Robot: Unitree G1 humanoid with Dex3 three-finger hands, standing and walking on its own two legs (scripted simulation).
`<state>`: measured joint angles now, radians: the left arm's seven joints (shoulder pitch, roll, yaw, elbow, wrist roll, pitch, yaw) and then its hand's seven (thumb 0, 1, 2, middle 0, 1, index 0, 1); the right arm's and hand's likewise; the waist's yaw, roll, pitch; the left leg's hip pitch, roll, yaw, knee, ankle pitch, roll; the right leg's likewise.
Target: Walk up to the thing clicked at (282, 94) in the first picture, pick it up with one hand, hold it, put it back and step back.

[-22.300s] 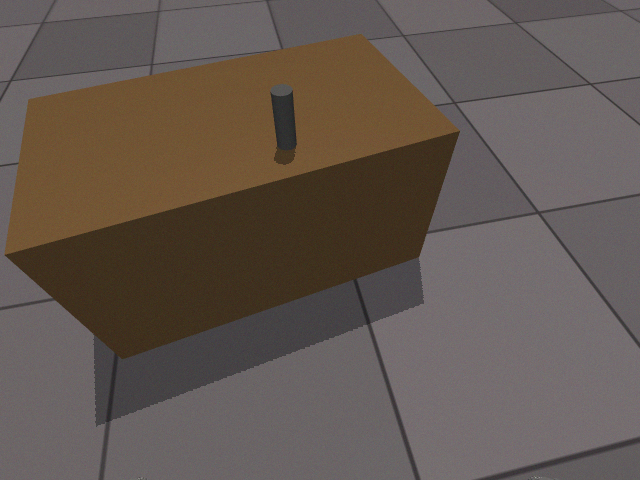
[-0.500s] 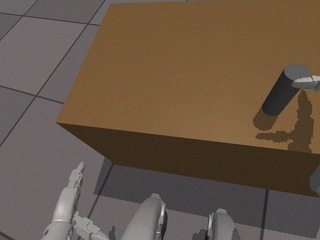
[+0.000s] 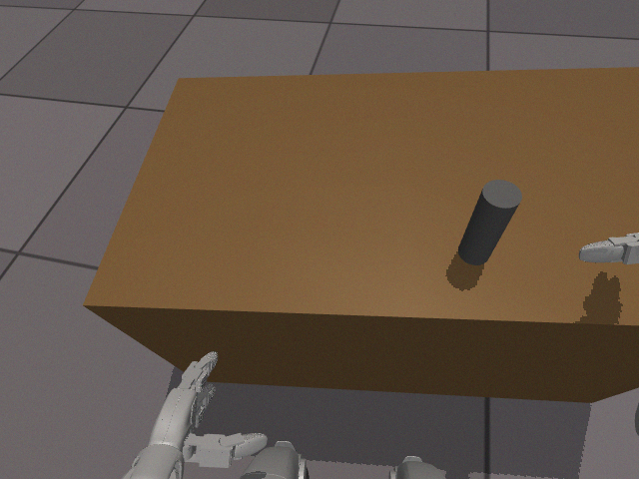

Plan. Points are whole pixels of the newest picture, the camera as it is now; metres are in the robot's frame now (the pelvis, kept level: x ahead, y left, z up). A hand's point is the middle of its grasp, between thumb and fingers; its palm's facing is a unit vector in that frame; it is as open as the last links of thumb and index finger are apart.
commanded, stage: home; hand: right
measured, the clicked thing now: (486, 226) +0.48 -0.21 -0.06
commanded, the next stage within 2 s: none
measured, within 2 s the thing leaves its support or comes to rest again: neither
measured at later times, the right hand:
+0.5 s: hand (515, 397) +0.22 -0.20 -0.05, palm faces +0.16 +0.96 -0.23, open 17.4 cm
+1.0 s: hand (493, 460) +0.15 -0.17 -0.07, palm faces +0.14 +0.96 -0.26, open 17.5 cm
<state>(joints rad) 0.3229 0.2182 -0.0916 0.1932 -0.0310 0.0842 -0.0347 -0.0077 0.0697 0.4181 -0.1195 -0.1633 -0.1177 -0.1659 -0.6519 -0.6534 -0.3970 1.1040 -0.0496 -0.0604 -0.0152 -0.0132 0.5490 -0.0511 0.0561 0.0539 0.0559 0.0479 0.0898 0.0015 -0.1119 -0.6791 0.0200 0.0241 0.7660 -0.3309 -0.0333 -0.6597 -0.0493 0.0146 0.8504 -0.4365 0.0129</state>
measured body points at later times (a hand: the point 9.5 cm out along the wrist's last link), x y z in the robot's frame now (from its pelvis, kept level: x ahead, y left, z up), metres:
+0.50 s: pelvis +0.01 +0.01 +0.01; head +0.04 +0.00 +0.46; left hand +0.18 +0.23 -0.06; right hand +0.21 -0.25 -0.04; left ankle +0.02 +0.15 -0.70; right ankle -0.02 -0.12 -0.70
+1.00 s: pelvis -0.01 +0.02 -0.01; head +0.01 +0.02 +0.44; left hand +0.15 +0.25 -0.09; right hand +0.14 -0.22 -0.05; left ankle +0.02 +0.15 -0.70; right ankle -0.02 -0.12 -0.70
